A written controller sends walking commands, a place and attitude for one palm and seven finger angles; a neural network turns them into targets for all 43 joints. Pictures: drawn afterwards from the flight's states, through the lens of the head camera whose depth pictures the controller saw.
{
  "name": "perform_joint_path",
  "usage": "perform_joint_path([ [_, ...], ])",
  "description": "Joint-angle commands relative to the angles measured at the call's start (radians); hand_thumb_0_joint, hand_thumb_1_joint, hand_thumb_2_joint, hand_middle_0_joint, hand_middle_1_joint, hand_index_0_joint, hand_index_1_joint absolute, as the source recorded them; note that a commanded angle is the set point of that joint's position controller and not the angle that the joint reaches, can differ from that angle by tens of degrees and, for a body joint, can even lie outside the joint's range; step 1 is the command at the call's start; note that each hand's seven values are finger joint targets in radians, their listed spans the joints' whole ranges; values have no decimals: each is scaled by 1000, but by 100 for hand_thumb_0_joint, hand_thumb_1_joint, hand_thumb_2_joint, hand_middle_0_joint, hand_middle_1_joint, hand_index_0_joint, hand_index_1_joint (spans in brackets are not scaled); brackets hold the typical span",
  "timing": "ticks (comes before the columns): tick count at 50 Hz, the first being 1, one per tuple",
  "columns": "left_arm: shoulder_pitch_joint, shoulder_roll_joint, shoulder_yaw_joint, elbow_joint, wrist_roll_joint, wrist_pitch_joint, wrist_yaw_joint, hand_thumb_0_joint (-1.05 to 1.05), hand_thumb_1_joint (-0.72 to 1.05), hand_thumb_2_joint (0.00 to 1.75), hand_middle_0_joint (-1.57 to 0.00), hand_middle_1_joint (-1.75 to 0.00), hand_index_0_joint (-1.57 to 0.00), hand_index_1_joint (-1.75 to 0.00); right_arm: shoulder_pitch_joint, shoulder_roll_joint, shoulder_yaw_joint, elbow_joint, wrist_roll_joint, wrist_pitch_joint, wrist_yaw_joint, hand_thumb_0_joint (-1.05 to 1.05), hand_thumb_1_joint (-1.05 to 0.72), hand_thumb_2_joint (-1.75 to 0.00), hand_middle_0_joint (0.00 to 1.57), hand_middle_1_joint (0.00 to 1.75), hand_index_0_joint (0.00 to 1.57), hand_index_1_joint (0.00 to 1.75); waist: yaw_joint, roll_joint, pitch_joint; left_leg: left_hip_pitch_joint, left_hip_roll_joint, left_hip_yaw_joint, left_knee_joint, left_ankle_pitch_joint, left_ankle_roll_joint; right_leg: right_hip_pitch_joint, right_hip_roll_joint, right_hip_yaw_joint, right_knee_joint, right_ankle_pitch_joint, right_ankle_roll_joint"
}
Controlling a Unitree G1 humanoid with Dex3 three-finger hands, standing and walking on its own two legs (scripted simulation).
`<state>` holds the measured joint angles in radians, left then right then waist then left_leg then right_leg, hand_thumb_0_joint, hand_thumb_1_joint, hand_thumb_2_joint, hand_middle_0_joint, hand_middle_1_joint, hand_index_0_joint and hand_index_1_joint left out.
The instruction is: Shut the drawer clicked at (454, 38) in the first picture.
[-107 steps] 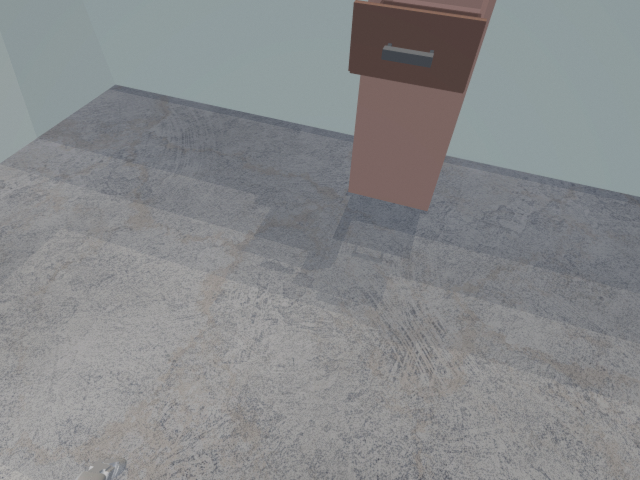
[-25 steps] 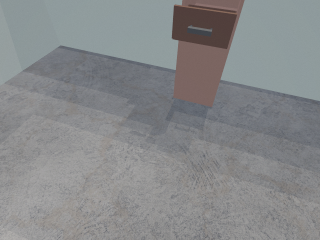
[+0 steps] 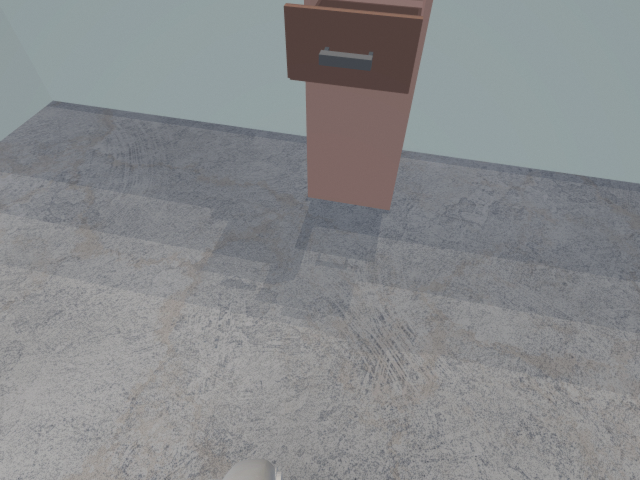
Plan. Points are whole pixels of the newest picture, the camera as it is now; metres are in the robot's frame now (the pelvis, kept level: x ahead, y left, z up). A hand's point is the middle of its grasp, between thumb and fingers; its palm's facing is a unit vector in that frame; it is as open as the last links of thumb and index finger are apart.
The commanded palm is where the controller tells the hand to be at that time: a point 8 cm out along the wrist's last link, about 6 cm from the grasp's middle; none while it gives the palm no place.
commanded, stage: walk to a spot facing it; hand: left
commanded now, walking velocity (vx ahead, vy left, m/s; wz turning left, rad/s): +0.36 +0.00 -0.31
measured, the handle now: (347, 56) +1.04 +0.04 +0.04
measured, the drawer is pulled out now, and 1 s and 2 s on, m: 0.29 0.29 0.29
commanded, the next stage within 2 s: turn to face it in 0.74 s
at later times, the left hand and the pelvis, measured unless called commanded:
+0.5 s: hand (213, 342) +0.35 +0.22 -0.15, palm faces -0.20 -0.95 -0.22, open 7.4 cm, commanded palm none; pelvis +0.20 +0.05 +0.00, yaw -14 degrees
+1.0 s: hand (265, 280) +0.51 +0.17 -0.20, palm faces -0.34 -0.93 -0.16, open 7.3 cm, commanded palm none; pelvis +0.42 +0.00 -0.01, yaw -23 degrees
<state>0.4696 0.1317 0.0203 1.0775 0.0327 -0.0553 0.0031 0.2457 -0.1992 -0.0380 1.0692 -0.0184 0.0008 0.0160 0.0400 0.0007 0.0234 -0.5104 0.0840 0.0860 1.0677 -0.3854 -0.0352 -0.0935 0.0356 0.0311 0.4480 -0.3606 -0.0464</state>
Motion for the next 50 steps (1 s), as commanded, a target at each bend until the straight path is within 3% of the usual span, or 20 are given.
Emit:
perform_joint_path([
  [1,38,189,43,-19,-5,-18,20,0,90,90,-20,-30,-20,-30,-165,-43,-20,-155,6,-43,10,0,-90,-90,20,30,20,30,-16,-118,105,-113,23,-4,-148,140,-4,-42,-238,223,-237,330,-144],
  [5,5,206,57,-12,-4,-14,20,0,90,90,-20,-30,-20,-30,-158,-36,-22,-169,12,-60,13,0,-90,-90,20,30,20,30,-28,-141,97,94,-13,22,-354,179,20,-94,-217,175,-206,348,-104],
  [8,-1,187,63,-11,-12,-13,15,0,90,90,-20,-30,-20,-30,104,-103,-41,-87,1,-74,-17,0,-90,-90,20,30,20,30,-133,-57,-43,499,-37,22,-516,220,47,-169,-134,116,151,527,-61],
  [9,27,138,66,-28,-22,-10,7,0,90,90,-20,-30,-20,-30,256,-203,-67,-55,-13,-79,-32,0,-90,-90,20,30,20,30,-183,131,-167,710,173,-240,-571,149,107,-320,-45,43,428,288,-25],
  [10,36,92,56,-58,-26,-13,-3,0,90,90,-20,-30,-20,-30,335,-278,-77,-39,-15,-78,-33,0,-90,-90,20,30,20,30,-172,328,-215,748,410,-576,-759,90,198,-472,47,-31,760,-201,2],
  [11,-12,104,55,-75,-16,-12,0,0,90,90,-20,-30,-20,-30,253,-245,-66,-50,-7,-70,-33,0,-90,-90,20,30,20,30,-149,224,-164,613,437,-609,-836,-127,230,-518,-11,20,884,-194,-13],
  [14,-127,91,58,-91,2,12,-24,0,90,90,-20,-30,-20,-30,75,-87,-31,-85,-11,-83,-37,0,-90,-90,20,30,20,30,-75,126,72,287,340,-364,-883,-128,185,-556,-133,6,897,-12,3],
  [17,-97,57,57,-104,2,51,-35,0,90,90,-20,-30,-20,-30,26,-81,-29,-86,-10,-95,-39,0,-90,-90,20,30,20,30,-11,125,48,196,276,-112,-880,43,160,-462,-159,-32,723,40,23],
  [26,-358,95,59,-220,5,50,-53,0,90,90,-20,-30,-20,-30,102,-146,-50,-71,-18,-80,-24,0,-90,-90,20,30,20,30,-70,99,65,372,278,64,-823,239,148,-387,-127,-138,251,133,39],
  [28,-347,117,60,-221,4,41,-52,0,90,90,-20,-30,-20,-30,107,-161,-51,-71,-18,-72,-21,0,-90,-90,20,30,20,30,-54,60,40,395,276,89,-721,354,129,-288,-92,-169,172,111,20],
  [29,-267,132,66,-197,6,35,-50,0,90,90,-20,-30,-20,-30,95,-170,-48,-74,-17,-68,-21,0,-90,-90,20,30,20,30,-6,41,-7,386,239,143,-570,493,106,-159,-46,-208,112,124,3],
  [30,-117,191,79,-151,7,23,-44,0,90,90,-20,-30,-20,-30,83,-163,-42,-83,-8,-68,-15,0,-90,-90,20,30,20,30,65,-24,-91,286,196,198,-321,547,65,80,-61,-167,57,141,-30],
  [31,11,329,111,-125,7,9,-29,0,90,90,-20,-30,-20,-30,91,-103,-25,-123,7,-70,-5,0,-90,-90,20,30,20,30,111,-290,-212,-20,72,221,17,99,8,349,-339,251,-27,149,-137],
  [32,64,396,121,-109,-20,12,-17,0,90,90,-20,-30,-20,-30,9,-114,-24,-173,8,-75,-13,0,-90,-90,20,30,20,30,119,-306,-221,-205,-1,89,221,-217,1,385,-476,520,-124,318,-231],
  [35,-139,288,88,-160,-17,9,0,0,90,90,-20,-30,-20,-30,-66,-118,-25,-164,-3,-61,-17,0,-90,-90,20,30,20,30,27,-75,-37,-204,105,-61,222,-12,-4,76,-381,297,-156,293,-188],
  [38,-250,255,76,-172,-5,-2,3,0,90,90,-20,-30,-20,-30,49,-84,-25,-125,-9,-30,-13,0,-90,-90,20,30,20,30,-71,-105,-27,-26,93,-21,28,38,-32,-129,-292,97,-165,379,-135],
  [47,-221,212,66,-113,-18,17,5,0,90,90,-20,-30,-20,-30,101,-62,-9,-93,0,-55,-13,0,-90,-90,20,30,20,30,-88,-89,-45,302,-3,45,-520,273,-6,-147,-190,-1,-28,275,-51],
  [48,-190,173,54,-102,-18,25,6,0,90,90,-20,-30,-20,-30,160,-106,-15,-67,-1,-60,-17,0,-90,-90,20,30,20,30,-99,46,-69,419,29,-26,-570,358,11,-196,-143,-33,111,197,-19],
  [49,-137,112,44,-102,-24,30,6,0,90,90,-20,-30,-20,-30,232,-192,-30,-62,-15,-64,-24,0,-90,-90,20,30,20,30,-107,288,-103,510,231,-278,-666,500,102,-323,-44,-123,333,-69,35],
  [50,-109,103,34,-103,-24,33,10,0,90,90,-20,-30,-20,-30,225,-218,-27,-61,-10,-48,-31,0,-90,-90,20,30,20,30,-91,360,-101,467,341,-448,-783,466,182,-355,-8,-110,522,-311,54],
])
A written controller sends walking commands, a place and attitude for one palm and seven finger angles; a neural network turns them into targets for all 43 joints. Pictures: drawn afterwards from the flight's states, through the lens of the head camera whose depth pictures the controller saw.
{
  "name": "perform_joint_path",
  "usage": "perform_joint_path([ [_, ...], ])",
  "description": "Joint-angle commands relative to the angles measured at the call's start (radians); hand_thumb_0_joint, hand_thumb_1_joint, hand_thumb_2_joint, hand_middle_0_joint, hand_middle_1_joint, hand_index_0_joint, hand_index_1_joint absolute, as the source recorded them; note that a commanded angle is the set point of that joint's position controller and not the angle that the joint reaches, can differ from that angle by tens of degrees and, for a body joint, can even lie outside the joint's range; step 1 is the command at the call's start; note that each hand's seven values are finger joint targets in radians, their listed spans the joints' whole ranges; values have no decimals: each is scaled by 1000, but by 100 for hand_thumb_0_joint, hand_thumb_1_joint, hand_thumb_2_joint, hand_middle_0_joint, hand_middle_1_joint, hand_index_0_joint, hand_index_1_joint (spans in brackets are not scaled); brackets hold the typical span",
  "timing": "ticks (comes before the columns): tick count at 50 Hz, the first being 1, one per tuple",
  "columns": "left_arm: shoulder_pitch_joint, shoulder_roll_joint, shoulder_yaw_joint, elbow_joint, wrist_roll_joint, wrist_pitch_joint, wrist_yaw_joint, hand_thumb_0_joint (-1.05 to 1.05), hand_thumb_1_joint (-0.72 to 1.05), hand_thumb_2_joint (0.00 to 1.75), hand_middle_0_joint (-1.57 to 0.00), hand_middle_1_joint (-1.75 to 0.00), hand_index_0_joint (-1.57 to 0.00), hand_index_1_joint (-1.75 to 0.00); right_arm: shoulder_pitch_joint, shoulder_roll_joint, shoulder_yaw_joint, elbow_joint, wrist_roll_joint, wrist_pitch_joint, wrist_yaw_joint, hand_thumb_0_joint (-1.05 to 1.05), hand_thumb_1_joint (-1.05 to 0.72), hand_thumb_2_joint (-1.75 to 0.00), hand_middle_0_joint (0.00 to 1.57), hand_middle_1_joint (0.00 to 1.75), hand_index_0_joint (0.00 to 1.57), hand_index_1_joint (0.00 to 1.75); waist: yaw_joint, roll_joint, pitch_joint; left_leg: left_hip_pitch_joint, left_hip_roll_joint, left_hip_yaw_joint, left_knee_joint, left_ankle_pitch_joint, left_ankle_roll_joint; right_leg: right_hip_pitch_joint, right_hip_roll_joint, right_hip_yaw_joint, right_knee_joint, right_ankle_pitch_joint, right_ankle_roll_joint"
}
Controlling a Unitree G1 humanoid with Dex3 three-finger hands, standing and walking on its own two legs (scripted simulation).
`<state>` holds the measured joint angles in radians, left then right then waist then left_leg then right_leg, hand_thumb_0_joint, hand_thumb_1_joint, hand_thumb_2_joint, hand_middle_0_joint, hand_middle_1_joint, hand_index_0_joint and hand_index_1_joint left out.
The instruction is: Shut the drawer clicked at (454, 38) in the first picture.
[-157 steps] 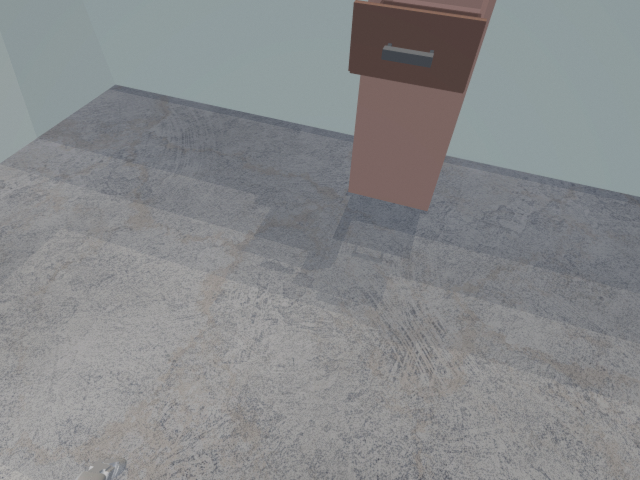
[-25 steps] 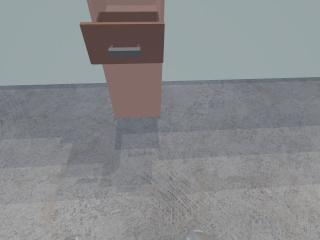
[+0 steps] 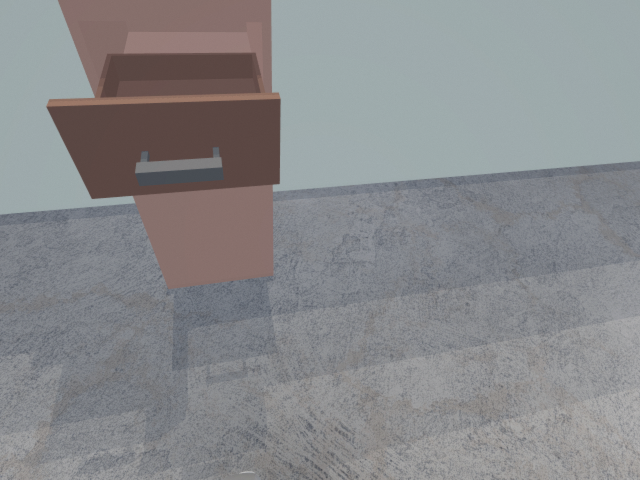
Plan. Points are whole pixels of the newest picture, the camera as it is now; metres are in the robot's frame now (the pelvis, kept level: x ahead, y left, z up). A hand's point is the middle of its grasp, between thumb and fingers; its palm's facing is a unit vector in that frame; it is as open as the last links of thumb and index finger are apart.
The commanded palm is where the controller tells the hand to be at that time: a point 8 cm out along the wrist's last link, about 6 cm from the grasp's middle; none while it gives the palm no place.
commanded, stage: turn to face it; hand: left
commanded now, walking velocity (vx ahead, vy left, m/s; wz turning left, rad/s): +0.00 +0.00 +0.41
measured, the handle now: (181, 162) +0.56 +0.27 +0.06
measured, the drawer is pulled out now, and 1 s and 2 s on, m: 0.29 0.29 0.29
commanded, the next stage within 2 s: take the last steps up to it in 0.52 s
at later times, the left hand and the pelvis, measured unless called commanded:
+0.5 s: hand out of the picture +0.13 +0.20 -0.15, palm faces +0.17 -0.96 -0.23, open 7.4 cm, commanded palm none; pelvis +0.07 +0.00 +0.01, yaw +9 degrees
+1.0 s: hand out of the picture -0.02 +0.17 -0.16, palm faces +0.33 -0.93 -0.16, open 7.4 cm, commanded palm none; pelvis +0.09 +0.02 +0.02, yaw +15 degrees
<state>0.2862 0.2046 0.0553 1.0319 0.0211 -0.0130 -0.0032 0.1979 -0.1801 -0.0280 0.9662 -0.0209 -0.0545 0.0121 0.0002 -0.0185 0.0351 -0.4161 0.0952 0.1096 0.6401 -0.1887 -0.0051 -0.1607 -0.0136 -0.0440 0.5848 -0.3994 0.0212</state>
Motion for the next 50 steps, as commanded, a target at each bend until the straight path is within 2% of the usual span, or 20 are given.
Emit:
perform_joint_path([
  [1,43,46,1,-49,-7,-3,23,0,90,90,-20,-30,-20,-30,225,-209,-31,42,-7,12,-39,0,-90,-90,20,30,20,30,-50,353,-88,307,316,-490,-395,199,172,-307,2,27,467,-233,-18],
  [3,-4,51,0,-32,-1,-8,15,0,90,90,-20,-30,-20,-30,116,-134,-11,29,-3,11,-42,0,-90,-90,20,30,20,30,-9,222,8,201,234,-390,-379,264,178,-314,-56,40,478,-119,-9],
  [6,13,25,-6,-8,-7,7,19,0,90,90,-20,-30,-20,-30,95,-115,-13,38,4,4,-46,0,-90,-90,20,30,20,30,9,146,-89,274,158,-244,-344,493,160,-245,-62,30,381,-24,20],
  [9,-12,31,-2,-16,-7,21,26,0,90,90,-20,-30,-20,-30,110,-131,-21,45,8,15,-48,0,-90,-90,20,30,20,30,0,109,-118,330,156,-247,-329,566,174,-261,-56,28,364,-6,33],
  [18,-103,30,4,-70,-7,36,39,0,90,90,-20,-30,-20,-30,110,-145,-47,46,-2,48,-42,0,-90,-90,20,30,20,30,-25,136,-49,265,155,-339,-331,382,195,-236,-40,25,221,-36,30],
  [23,-34,31,4,-64,-11,21,47,0,90,90,-20,-30,-20,-30,76,-140,-54,38,4,56,-36,0,-90,-90,20,30,20,30,8,99,-58,189,108,-343,-259,353,156,-53,-18,11,-63,126,16],
  [24,-9,41,7,-59,-10,13,50,0,90,90,-20,-30,-20,-30,68,-128,-52,34,9,54,-34,0,-90,-90,20,30,20,30,23,67,-66,148,75,-322,-218,282,119,21,-39,26,-178,227,14],
  [25,-4,85,12,-60,-3,4,55,0,90,90,-20,-30,-20,-30,78,-91,-47,29,17,52,-28,0,-90,-90,20,30,20,30,16,-41,-73,55,10,-263,-138,139,65,103,-148,141,-247,292,-19],
  [26,-7,142,19,-61,1,0,56,0,90,90,-20,-30,-20,-30,81,-50,-37,14,21,52,-22,0,-90,-90,20,30,20,30,6,-185,-53,-26,-108,-131,-42,-110,6,107,-318,280,-273,391,-96],
  [27,-4,167,25,-80,-2,-1,51,0,90,90,-20,-30,-20,-30,51,-68,-44,-1,12,71,-24,0,-90,-90,20,30,20,30,24,-254,-52,-10,-115,-112,112,-327,-7,16,-404,328,-316,404,-187],
  [28,-17,154,24,-86,-1,3,54,0,90,90,-20,-30,-20,-30,29,-85,-53,-8,7,88,-26,0,-90,-90,20,30,20,30,22,-246,-19,-18,-97,-127,243,-370,-9,-49,-403,320,-330,427,-215],
  [29,-47,125,17,-90,0,5,53,0,90,90,-20,-30,-20,-30,23,-75,-54,8,6,94,-25,0,-90,-90,20,30,20,30,7,-158,25,-32,-87,-128,351,-331,-10,-80,-361,273,-321,447,-218],
  [31,-66,108,13,-98,1,1,50,0,90,90,-20,-30,-20,-30,48,-58,-49,26,7,96,-20,0,-90,-90,20,30,20,30,-11,-97,27,-46,-69,-118,419,-268,-21,-61,-303,150,-280,528,-192],
  [38,92,129,17,-16,12,-18,25,0,90,90,-20,-30,-20,-30,-26,-41,-31,-1,-2,61,-4,0,-90,-90,20,30,20,30,57,-156,3,10,-56,-27,99,-281,-13,43,-279,165,-350,134,-182],
  [42,50,125,14,9,-2,-10,16,0,90,90,-20,-30,-20,-30,86,-40,-21,48,-2,41,-11,0,-90,-90,20,30,20,30,-8,-127,15,278,-68,30,-183,-125,-1,-122,-208,86,-304,-71,-118],
  [43,44,99,8,8,-6,-8,11,0,90,90,-20,-30,-20,-30,129,-64,-27,70,-1,34,-16,0,-90,-90,20,30,20,30,-26,-43,14,396,-41,-5,-236,-134,6,-219,-170,57,-244,-114,-88],
  [45,-7,18,-9,-38,-6,-6,0,0,90,90,-20,-30,-20,-30,261,-210,-56,93,-14,32,-28,0,-90,-90,20,30,20,30,-93,284,68,442,284,-446,-463,-428,141,-462,-25,-116,128,-126,-14],
  [46,-82,41,-2,-70,8,-3,-1,0,90,90,-20,-30,-20,-30,273,-225,-63,96,-16,31,-31,0,-90,-90,20,30,20,30,-111,279,115,376,340,-528,-534,-486,193,-512,-48,-53,291,-154,-23],
  [47,-109,54,7,-67,11,1,-6,0,90,90,-20,-30,-20,-30,242,-198,-56,95,-14,28,-36,0,-90,-90,20,30,20,30,-94,241,170,315,324,-497,-549,-479,195,-535,-75,-3,393,-101,-28],
  [50,-23,40,11,-25,8,-3,-22,0,90,90,-20,-30,-20,-30,141,-139,-38,73,-6,7,-41,0,-90,-90,20,30,20,30,-22,160,135,288,232,-293,-518,-242,161,-477,-110,15,435,50,-15],
])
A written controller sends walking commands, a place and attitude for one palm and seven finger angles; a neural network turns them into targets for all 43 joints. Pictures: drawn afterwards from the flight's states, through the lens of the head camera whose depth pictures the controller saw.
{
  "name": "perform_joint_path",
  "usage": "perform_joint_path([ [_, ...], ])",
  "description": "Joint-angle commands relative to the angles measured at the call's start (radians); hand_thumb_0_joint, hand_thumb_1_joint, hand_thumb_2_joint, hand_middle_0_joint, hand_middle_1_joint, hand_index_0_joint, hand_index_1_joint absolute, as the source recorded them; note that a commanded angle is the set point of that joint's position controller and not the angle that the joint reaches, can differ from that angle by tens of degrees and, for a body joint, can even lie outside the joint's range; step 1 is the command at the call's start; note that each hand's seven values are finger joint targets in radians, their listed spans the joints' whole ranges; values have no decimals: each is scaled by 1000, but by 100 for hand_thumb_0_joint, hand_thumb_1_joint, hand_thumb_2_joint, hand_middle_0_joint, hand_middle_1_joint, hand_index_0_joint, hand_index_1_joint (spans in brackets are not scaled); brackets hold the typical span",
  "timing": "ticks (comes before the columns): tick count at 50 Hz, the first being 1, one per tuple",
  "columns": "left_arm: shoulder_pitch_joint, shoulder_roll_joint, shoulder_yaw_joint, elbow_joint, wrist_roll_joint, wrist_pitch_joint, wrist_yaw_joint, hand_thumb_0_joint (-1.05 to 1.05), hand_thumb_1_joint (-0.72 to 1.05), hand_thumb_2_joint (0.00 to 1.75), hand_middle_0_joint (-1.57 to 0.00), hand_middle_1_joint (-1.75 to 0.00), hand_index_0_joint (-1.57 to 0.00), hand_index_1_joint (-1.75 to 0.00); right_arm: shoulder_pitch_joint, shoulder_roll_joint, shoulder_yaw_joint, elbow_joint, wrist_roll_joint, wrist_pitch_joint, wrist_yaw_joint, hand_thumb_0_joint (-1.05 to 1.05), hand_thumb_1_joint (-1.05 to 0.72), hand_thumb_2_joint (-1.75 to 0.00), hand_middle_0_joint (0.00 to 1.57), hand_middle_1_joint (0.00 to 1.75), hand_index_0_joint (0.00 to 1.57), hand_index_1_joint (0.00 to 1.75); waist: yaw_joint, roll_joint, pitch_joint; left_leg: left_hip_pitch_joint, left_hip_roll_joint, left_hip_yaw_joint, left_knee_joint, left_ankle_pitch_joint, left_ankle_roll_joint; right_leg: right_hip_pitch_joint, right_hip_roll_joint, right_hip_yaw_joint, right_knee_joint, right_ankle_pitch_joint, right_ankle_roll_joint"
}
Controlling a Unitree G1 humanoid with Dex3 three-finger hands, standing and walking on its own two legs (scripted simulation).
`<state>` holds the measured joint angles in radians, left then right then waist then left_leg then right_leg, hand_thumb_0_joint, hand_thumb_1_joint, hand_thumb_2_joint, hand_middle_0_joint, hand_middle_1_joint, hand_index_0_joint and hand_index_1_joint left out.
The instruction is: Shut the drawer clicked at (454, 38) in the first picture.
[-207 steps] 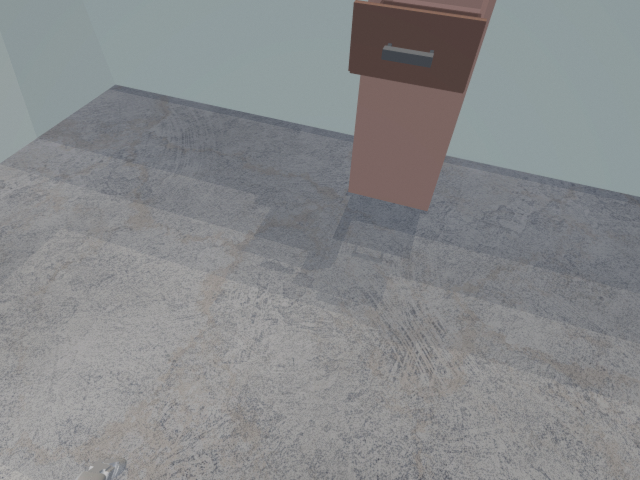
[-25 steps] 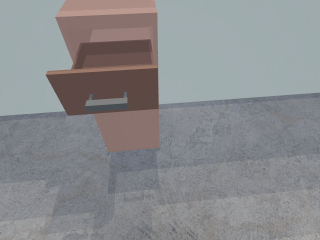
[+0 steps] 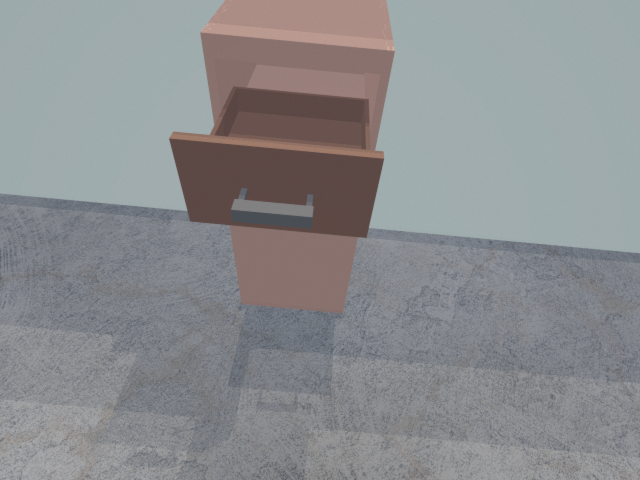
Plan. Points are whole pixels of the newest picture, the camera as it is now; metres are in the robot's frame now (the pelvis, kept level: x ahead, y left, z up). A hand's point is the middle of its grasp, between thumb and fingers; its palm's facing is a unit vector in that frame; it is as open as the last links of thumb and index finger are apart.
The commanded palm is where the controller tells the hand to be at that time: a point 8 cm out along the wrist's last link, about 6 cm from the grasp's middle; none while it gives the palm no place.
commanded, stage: take the last steps up to it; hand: left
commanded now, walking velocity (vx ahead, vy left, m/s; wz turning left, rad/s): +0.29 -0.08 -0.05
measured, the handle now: (275, 204) +0.52 +0.12 +0.04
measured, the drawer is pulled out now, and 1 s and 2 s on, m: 0.29 0.29 0.29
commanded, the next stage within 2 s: come to a stop and stand still in 0.46 s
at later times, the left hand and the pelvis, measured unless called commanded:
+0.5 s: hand (241, 473) +0.17 +0.12 -0.17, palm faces +0.05 -0.98 -0.20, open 7.2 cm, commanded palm none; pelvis +0.14 -0.06 +0.00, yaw +1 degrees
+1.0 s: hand (245, 446) +0.21 +0.12 -0.17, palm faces +0.04 -0.97 -0.26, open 7.4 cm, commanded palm none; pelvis +0.17 -0.08 -0.01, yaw -1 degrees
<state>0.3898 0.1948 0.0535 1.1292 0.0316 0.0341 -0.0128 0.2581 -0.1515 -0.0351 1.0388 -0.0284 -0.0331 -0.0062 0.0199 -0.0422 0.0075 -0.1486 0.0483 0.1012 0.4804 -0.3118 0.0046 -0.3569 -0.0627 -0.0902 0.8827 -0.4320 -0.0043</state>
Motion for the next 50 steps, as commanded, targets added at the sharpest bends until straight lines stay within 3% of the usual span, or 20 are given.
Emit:
perform_joint_path([
  [1,-103,39,11,-111,-4,-47,-14,0,90,90,-20,-30,-20,-30,76,-158,-30,0,4,-20,-23,0,-90,-90,20,30,20,30,-30,184,142,14,253,-222,-349,-37,141,-251,-59,49,122,120,19],
  [8,-181,14,12,-135,-11,-48,-12,0,90,90,-20,-30,-20,-30,130,-154,-42,45,-3,-20,-20,0,-90,-90,20,30,20,30,-46,174,134,-14,247,-130,-282,123,142,-100,-34,-20,-170,150,26],
  [11,-72,25,23,-96,-8,-61,-10,0,90,90,-20,-30,-20,-30,102,-160,-45,50,-3,-12,-20,0,-90,-90,20,30,20,30,9,160,81,-59,211,-89,-133,109,94,113,16,-66,-323,225,11],
  [12,12,61,32,-63,-5,-71,-6,0,90,90,-20,-30,-20,-30,113,-138,-42,54,1,-12,-17,0,-90,-90,20,30,20,30,45,83,43,-124,155,-43,11,104,61,262,15,-41,-385,230,-3],
  [13,119,145,47,-35,1,-84,5,0,90,90,-20,-30,-20,-30,131,-87,-30,48,9,-14,-9,0,-90,-90,20,30,20,30,90,-110,-27,-288,69,42,274,-9,19,448,-151,176,-473,147,-62],
  [14,203,231,62,-18,-8,-87,15,0,90,90,-20,-30,-20,-30,117,-41,-16,6,19,-15,-5,0,-90,-90,20,30,20,30,104,-303,-84,-432,-11,38,555,-305,5,514,-361,488,-629,171,-150],
  [15,169,212,56,-19,-17,-89,23,0,90,90,-20,-30,-20,-30,72,-74,-21,-3,18,-11,-8,0,-90,-90,20,30,20,30,104,-274,-90,-448,23,-62,682,-272,17,451,-362,515,-664,161,-185],
  [16,93,171,46,-32,-15,-87,28,0,90,90,-20,-30,-20,-30,23,-75,-28,-9,16,-12,-7,0,-90,-90,20,30,20,30,82,-200,-27,-476,51,-79,751,-205,17,364,-348,479,-669,141,-201],
  [18,-36,102,28,-69,-10,-87,41,0,90,90,-20,-30,-20,-30,34,-56,-29,5,8,-5,-2,0,-90,-90,20,30,20,30,16,-30,13,-414,95,-86,699,-115,9,231,-297,291,-648,233,-187],
  [21,-76,65,9,-76,-3,-93,42,0,90,90,-20,-30,-20,-30,73,-8,-17,16,4,15,3,0,-90,-90,20,30,20,30,-26,-63,38,-303,78,-26,504,-81,-19,110,-236,124,-648,396,-155],
  [26,-66,96,9,-59,-9,-89,37,0,90,90,-20,-30,-20,-30,30,-14,-8,-5,8,5,11,0,-90,-90,20,30,20,30,-19,-89,32,-216,42,22,223,4,-24,159,-203,94,-623,387,-152],
  [29,-81,68,1,-51,-18,-78,39,0,90,90,-20,-30,-20,-30,61,-35,-3,20,8,-11,3,0,-90,-90,20,30,20,30,-49,-32,45,-13,30,32,-10,190,-30,94,-142,53,-520,364,-89],
  [30,-59,29,-10,-48,-21,-71,41,0,90,90,-20,-30,-20,-30,94,-75,-5,34,8,-19,-5,0,-90,-90,20,30,20,30,-52,91,14,90,101,-55,-59,393,-15,51,-82,27,-417,342,-42],
  [31,-29,-5,-21,-50,-26,-62,45,0,90,90,-20,-30,-20,-30,99,-131,-9,32,5,-17,-15,0,-90,-90,20,30,20,30,-38,220,-7,101,233,-175,-77,625,51,43,-29,-6,-373,184,9],
  [33,6,-1,-27,-30,-24,-36,55,0,90,90,-20,-30,-20,-30,33,-158,-4,28,11,-2,-33,0,-90,-90,20,30,20,30,-14,297,17,-4,316,-240,-152,748,134,113,-9,-2,-256,-42,39],
  [38,-39,44,-10,-60,-17,-7,56,0,90,90,-20,-30,-20,-30,-18,-168,-27,8,17,18,-58,0,-90,-90,20,30,20,30,-26,169,-23,108,324,-188,-109,1002,192,-21,-18,83,-10,-98,39],
  [44,-58,17,13,-121,-13,13,54,0,90,90,-20,-30,-20,-30,-92,-171,-54,-48,7,40,-38,0,-90,-90,20,30,20,30,-16,170,-82,11,288,-108,-131,630,179,-25,4,85,88,-49,40],
  [47,-31,-4,2,-122,-11,2,52,0,90,90,-20,-30,-20,-30,-122,-164,-56,-55,3,44,-22,0,-90,-90,20,30,20,30,-6,234,-69,-68,255,-115,-168,298,149,69,0,37,-112,-9,29],
  [49,24,3,-4,-95,-7,-14,53,0,90,90,-20,-30,-20,-30,-119,-151,-51,-45,10,47,-14,0,-90,-90,20,30,20,30,23,176,-65,-144,202,-103,-134,62,99,201,11,6,-340,134,32],
  [50,44,38,-5,-83,-1,-24,55,0,90,90,-20,-30,-20,-30,-105,-116,-47,-40,18,49,-9,0,-90,-90,20,30,20,30,32,83,-37,-197,131,-62,-62,-51,48,242,-18,45,-488,185,31],
])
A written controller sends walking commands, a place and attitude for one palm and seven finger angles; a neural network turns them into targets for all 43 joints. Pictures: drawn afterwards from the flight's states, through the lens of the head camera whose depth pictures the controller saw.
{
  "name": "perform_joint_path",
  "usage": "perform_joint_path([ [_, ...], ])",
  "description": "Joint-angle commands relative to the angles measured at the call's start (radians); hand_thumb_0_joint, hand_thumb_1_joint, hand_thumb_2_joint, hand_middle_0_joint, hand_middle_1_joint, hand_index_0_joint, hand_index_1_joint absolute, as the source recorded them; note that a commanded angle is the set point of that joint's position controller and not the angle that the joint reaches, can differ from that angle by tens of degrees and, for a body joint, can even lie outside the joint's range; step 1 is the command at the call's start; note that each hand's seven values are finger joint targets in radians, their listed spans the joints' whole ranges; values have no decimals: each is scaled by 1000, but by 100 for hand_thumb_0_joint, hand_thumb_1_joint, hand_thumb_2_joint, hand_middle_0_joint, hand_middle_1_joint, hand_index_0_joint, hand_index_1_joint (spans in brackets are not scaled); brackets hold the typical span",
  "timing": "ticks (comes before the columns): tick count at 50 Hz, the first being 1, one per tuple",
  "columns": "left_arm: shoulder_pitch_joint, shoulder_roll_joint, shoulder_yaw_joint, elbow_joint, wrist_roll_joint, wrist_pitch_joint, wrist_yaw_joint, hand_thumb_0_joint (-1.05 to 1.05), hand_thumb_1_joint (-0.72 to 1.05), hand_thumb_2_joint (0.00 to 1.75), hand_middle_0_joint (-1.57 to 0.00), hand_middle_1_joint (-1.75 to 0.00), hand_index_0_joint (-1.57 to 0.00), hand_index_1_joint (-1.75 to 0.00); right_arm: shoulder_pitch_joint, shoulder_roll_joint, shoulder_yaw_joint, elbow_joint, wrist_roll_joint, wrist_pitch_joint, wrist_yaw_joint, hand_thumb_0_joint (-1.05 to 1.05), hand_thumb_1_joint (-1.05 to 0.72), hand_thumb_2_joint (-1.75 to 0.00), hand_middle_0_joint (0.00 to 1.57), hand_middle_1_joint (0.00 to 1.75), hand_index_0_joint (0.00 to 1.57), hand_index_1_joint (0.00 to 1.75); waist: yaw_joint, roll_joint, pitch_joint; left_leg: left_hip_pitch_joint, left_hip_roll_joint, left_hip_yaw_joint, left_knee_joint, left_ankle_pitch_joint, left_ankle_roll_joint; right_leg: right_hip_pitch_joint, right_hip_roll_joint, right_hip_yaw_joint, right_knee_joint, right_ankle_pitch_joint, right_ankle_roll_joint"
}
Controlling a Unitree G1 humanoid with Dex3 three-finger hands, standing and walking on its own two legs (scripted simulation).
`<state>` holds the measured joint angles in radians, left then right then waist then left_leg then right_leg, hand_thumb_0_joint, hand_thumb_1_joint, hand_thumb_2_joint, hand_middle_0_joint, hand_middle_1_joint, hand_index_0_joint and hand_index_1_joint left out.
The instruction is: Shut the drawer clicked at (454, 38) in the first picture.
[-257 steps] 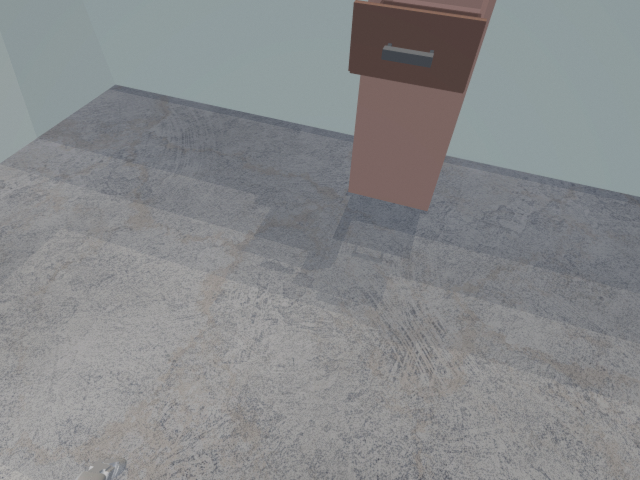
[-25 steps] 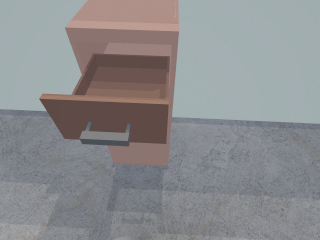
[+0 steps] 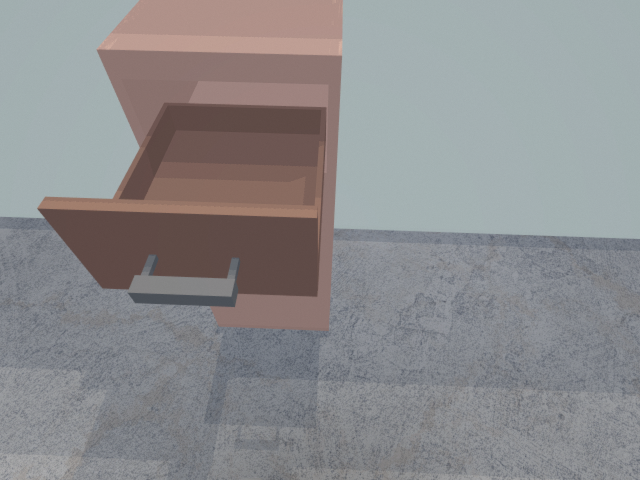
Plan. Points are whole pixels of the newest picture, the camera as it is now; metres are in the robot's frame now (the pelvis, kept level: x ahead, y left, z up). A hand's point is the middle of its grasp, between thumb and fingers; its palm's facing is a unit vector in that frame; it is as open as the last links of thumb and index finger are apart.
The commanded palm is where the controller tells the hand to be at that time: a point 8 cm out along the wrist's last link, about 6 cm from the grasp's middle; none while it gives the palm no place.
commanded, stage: come to a stop and stand still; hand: left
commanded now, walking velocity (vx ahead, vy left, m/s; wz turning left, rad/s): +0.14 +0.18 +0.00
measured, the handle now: (189, 276) +0.34 +0.20 +0.05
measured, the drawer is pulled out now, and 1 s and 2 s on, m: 0.29 0.29 0.29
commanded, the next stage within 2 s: look again from close up in 0.90 s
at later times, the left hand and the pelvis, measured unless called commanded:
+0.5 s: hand out of the picture -0.03 +0.20 -0.18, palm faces +0.09 -0.97 -0.25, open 7.4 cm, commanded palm none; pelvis -0.02 +0.01 +0.00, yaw +2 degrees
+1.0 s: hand out of the picture +0.00 +0.22 -0.17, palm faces +0.00 -0.97 -0.23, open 7.4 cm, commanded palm none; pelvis -0.02 +0.04 +0.00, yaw -1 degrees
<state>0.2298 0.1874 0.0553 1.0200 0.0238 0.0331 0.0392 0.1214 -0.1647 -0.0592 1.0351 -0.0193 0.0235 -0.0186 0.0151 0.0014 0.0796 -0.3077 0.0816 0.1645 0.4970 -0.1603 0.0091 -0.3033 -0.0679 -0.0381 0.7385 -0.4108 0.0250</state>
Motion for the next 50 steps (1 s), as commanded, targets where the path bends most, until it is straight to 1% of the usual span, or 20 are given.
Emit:
perform_joint_path([
  [1,161,117,-7,10,13,-37,4,0,90,90,-20,-30,-20,-30,47,-42,-10,-47,20,2,10,0,-90,-90,20,30,20,30,9,-169,-57,-79,4,-70,46,-289,-25,95,-185,236,-503,20,-58],
  [2,93,183,3,-22,8,-32,0,0,90,90,-20,-30,-20,-30,33,-45,-6,-67,13,13,21,0,-90,-90,20,30,20,30,7,-215,4,-58,-20,-83,116,-320,-38,-58,-305,354,-619,-165,-126],
  [3,61,209,16,-40,8,-31,3,0,90,90,-20,-30,-20,-30,-8,-75,-12,-76,5,25,23,0,-90,-90,20,30,20,30,27,-250,35,-72,-20,-110,216,-308,-36,-110,-317,407,-656,-200,-150],
  [4,39,191,14,-36,5,-36,4,0,90,90,-20,-30,-20,-30,1,-86,-13,-66,0,26,22,0,-90,-90,20,30,20,30,19,-262,66,-93,-19,-143,273,-269,-28,-102,-298,399,-636,-118,-157],
  [6,2,163,9,-39,4,-41,1,0,90,90,-20,-30,-20,-30,82,-92,-14,-28,1,18,26,0,-90,-90,20,30,20,30,-13,-187,40,-107,-30,-149,338,-205,-29,-15,-243,260,-556,79,-143],
  [10,75,162,18,-28,4,-45,5,0,90,90,-20,-30,-20,-30,109,-95,-12,-33,1,16,22,0,-90,-90,20,30,20,30,18,-166,-22,-147,-48,-144,381,-196,-51,140,-244,187,-468,392,-152],
  [16,124,174,30,-1,10,-38,10,0,90,90,-20,-30,-20,-30,85,-74,-1,-59,10,7,12,0,-90,-90,20,30,20,30,51,-197,-85,-87,-57,-125,200,-268,-51,223,-258,206,-410,540,-185],
  [19,62,166,25,1,3,-32,6,0,90,90,-20,-30,-20,-30,168,-66,4,-22,13,-3,5,0,-90,-90,20,30,20,30,3,-214,-104,98,-68,-95,-19,-130,-46,128,-205,158,-377,445,-134],
  [20,125,153,-2,24,8,-61,45,0,90,90,-20,-30,-20,-30,171,-122,9,-73,5,-30,8,0,-90,-90,20,30,20,30,-24,-37,-150,114,-62,-79,21,-117,-48,191,-176,173,-227,784,-100],
  [21,96,185,2,-22,-2,-65,37,0,90,90,-20,-30,-20,-30,206,-86,16,-85,7,-32,11,0,-90,-90,20,30,20,30,-31,8,-208,92,-40,-110,-31,-156,-22,194,-156,112,-212,544,-94],
  [22,74,147,-5,-31,-8,-60,29,0,90,90,-20,-30,-20,-30,207,-111,23,-97,7,-33,11,0,-90,-90,20,30,20,30,-30,56,-169,81,7,-146,-58,-83,-4,135,-112,71,-195,368,-80],
  [23,90,107,-14,-43,-7,-53,23,0,90,90,-20,-30,-20,-30,226,-133,24,-102,-4,-41,12,0,-90,-90,20,30,20,30,-21,138,-173,94,65,-185,-57,106,15,105,-61,21,-155,305,-69],
  [24,85,96,-20,-44,-7,-47,18,0,90,90,-20,-30,-20,-30,191,-149,27,-110,-6,-35,8,0,-90,-90,20,30,20,30,-7,122,-127,57,82,-192,-46,145,32,91,-29,-7,-173,226,-56],
  [25,61,92,-28,-40,-3,-37,14,0,90,90,-20,-30,-20,-30,176,-145,31,-117,-1,-38,8,0,-90,-90,20,30,20,30,-15,205,-70,22,74,-218,-94,170,34,85,-13,-26,-166,152,-47],
  [26,63,92,-34,-39,-3,-32,9,0,90,90,-20,-30,-20,-30,161,-151,36,-121,2,-36,5,0,-90,-90,20,30,20,30,-7,205,-9,-16,75,-227,-123,131,41,78,2,-26,-177,101,-41],
  [30,83,92,-43,-34,-5,-28,-4,0,90,90,-20,-30,-20,-30,161,-149,42,-122,3,-37,4,0,-90,-90,20,30,20,30,-5,29,35,-34,42,-223,-181,-130,37,75,-11,14,-240,126,-45],
  [32,81,93,-46,-38,-3,-24,-7,0,90,90,-20,-30,-20,-30,163,-159,42,-118,2,-38,7,0,-90,-90,20,30,20,30,-5,29,67,-55,40,-238,-235,-258,35,61,-14,18,-249,114,-42],
  [36,94,94,-49,-36,-3,-29,-9,0,90,90,-20,-30,-20,-30,169,-157,49,-101,2,-47,4,0,-90,-90,20,30,20,30,-2,24,33,-7,39,-235,-243,-170,37,78,-20,30,-254,180,-43],
  [41,93,97,-50,-21,-10,-35,-7,0,90,90,-20,-30,-20,-30,189,-150,54,-66,3,-56,-2,0,-90,-90,20,30,20,30,-6,26,-25,88,31,-191,-188,82,31,103,-37,35,-258,271,-39],
  [50,77,92,-46,9,-12,-36,-3,0,90,90,-20,-30,-20,-30,210,-126,56,-4,6,-55,-7,0,-90,-90,20,30,20,30,-8,14,-16,108,23,-163,-162,143,26,132,-47,34,-258,346,-35],
])
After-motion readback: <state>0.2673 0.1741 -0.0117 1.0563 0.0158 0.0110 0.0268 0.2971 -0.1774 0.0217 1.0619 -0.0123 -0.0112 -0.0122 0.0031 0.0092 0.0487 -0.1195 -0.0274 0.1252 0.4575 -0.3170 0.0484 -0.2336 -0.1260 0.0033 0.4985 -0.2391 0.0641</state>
